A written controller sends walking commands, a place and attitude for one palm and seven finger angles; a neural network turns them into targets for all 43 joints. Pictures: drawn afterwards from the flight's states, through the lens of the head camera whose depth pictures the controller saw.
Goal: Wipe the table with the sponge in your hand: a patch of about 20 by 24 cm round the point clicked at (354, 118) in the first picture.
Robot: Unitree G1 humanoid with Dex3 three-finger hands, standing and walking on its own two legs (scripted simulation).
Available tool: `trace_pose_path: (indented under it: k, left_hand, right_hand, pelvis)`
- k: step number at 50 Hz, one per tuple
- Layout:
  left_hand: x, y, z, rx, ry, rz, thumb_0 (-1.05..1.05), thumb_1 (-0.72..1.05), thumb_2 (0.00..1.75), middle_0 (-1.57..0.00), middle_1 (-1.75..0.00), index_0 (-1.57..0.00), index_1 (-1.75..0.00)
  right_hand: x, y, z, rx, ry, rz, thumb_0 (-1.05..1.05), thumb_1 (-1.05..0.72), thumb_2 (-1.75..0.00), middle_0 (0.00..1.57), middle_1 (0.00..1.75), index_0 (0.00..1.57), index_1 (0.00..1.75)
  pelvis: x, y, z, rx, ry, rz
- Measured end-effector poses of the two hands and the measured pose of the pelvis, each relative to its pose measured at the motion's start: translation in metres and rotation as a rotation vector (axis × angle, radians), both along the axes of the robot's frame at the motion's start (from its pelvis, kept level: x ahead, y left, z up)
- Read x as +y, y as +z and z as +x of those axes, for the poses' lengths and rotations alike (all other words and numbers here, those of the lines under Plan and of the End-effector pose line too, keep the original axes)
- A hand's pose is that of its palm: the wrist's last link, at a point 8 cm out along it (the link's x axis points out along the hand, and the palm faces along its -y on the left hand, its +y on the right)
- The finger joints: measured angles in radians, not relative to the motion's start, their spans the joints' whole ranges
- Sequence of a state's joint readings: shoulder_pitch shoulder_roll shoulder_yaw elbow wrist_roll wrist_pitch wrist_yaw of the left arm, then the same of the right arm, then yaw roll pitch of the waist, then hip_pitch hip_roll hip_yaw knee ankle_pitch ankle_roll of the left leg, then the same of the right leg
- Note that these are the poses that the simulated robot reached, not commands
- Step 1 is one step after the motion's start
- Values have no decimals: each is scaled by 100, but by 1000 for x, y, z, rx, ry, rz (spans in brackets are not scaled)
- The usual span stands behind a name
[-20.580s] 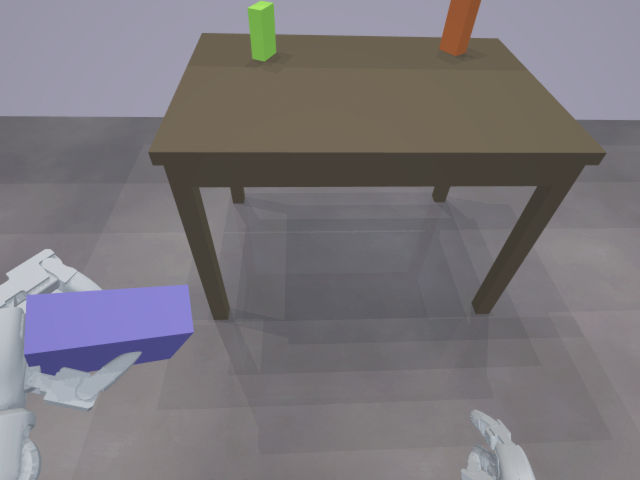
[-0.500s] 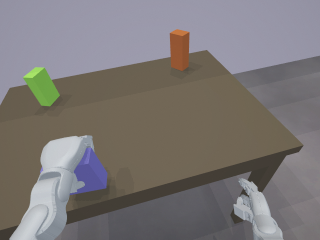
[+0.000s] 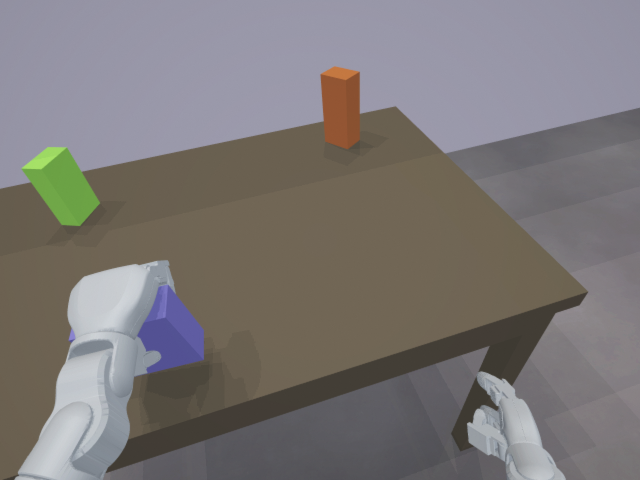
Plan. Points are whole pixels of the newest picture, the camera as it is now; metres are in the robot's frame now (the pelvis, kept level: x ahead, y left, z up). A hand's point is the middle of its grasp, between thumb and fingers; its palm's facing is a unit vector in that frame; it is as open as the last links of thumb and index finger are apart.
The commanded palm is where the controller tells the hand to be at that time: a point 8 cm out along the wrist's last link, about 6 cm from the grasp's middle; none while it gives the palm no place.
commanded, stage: move the sponge above the wiping area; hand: left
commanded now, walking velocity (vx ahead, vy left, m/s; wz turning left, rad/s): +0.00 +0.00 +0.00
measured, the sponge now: (152, 341) +0.24 +0.28 +0.05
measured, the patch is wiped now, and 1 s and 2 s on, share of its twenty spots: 0.00 0.00 0.00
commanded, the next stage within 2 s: none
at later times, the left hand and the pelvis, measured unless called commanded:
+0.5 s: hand (111, 316) +0.24 +0.30 +0.11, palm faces +0.12 -0.06 -0.99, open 8.9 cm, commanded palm +0.20 +0.28 +0.16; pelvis +0.00 +0.01 +0.00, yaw +0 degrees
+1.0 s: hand (120, 314) +0.24 +0.30 +0.11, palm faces +0.10 -0.10 -0.99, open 8.9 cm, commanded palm +0.20 +0.27 +0.16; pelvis -0.01 +0.01 +0.00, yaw +1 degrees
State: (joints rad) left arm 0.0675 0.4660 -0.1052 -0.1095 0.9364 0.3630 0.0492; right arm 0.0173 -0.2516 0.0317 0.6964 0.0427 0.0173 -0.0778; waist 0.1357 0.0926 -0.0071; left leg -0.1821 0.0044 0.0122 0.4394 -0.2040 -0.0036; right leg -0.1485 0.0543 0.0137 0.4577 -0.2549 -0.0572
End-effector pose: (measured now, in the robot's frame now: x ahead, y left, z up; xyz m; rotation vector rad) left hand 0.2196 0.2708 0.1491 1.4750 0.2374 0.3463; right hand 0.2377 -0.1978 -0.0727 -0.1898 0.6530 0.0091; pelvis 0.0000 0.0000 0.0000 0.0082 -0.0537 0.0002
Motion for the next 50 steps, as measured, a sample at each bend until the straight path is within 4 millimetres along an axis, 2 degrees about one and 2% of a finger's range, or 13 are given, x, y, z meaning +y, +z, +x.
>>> trace_pose_path:
  k: [4, 7, 14, 19, 23, 26, 30, 33, 36, 40, 46, 50]
  left_hand:
    - [23, 1, -1, 1, 137, -15, 0, -42, 108, -85, -144, -85, -143]
    - [29, -6, -5, 60, 185, -42, 0, -42, 108, -85, -144, -85, -143]
    - [7, -20, -12, 132, 32, -69, 0, -42, 108, -85, -144, -85, -143]
    - [5, -6, -8, 42, -17, -12, 0, -42, 108, -85, -144, -85, -143]
    - [19, 10, -7, -31, 56, -5, 0, -42, 108, -85, -144, -85, -143]
    - [29, 12, -11, -24, 132, -21, 0, -42, 108, -85, -144, -85, -143]
    - [31, -3, -18, 73, 171, -59, 0, -42, 108, -85, -144, -85, -144]
    - [20, -19, -21, 145, 116, -85, 0, -42, 108, -85, -144, -85, -144]
    - [5, -23, -20, 142, 11, -76, 0, -42, 108, -85, -144, -85, -143]
    - [-4, -9, -12, 46, -67, -14, 0, -42, 108, -85, -144, -85, -143]
    - [17, 17, 1, -65, 76, -9, 0, -42, 108, -85, -144, -85, -143]
    - [19, 11, -2, -10, 148, -54, 0, -42, 108, -85, -144, -85, -144]
  right_hand:
    - [-1, 0, 2, 10, -10, 15, 1, -90, -90, 20, 30, 20, 30]
    - [-1, 1, 5, 1, -11, 17, 1, -90, -90, 20, 30, 20, 30]
    - [7, 7, 12, -40, 15, -8, 1, -90, -90, 20, 30, 20, 30]
    - [19, 8, 11, -36, 31, 2, 1, -90, -90, 20, 30, 20, 30]
    - [26, 7, 9, -24, 36, 33, 1, -90, -90, 20, 30, 20, 30]
    - [29, 7, 8, -19, 39, 52, 1, -90, -90, 20, 30, 20, 30]
    - [29, 7, 9, -20, 44, 52, 1, -90, -90, 20, 30, 20, 30]
    - [28, 7, 8, -27, 50, 29, 1, -90, -90, 20, 30, 20, 30]
    - [29, 9, 7, -38, 56, 5, 1, -90, -90, 20, 30, 20, 30]
    - [30, 9, 3, -36, 50, -1, 1, -90, -90, 20, 30, 20, 30]
    - [29, 6, -2, -11, 30, 40, 1, -90, -90, 20, 30, 20, 30]
    - [25, 5, -1, -12, 24, 62, 1, -90, -90, 20, 30, 20, 30]
  pelvis:
    - [0, 0, 0, 1, 1, 1]
    - [2, 0, 0, 4, 9, 1]
    - [7, -1, -1, 2, 19, -3]
    - [8, 0, -2, -4, 12, -5]
    - [9, 1, -3, -5, 7, -4]
    - [11, 1, -4, -4, 10, -3]
    - [13, 1, -7, -4, 19, -3]
    - [14, 0, -10, -5, 24, -4]
    - [14, 0, -11, -9, 25, -5]
    - [13, 0, -12, -16, 16, -6]
    - [11, 2, -12, -15, 9, -3]
    - [11, 2, -11, -8, 12, -1]
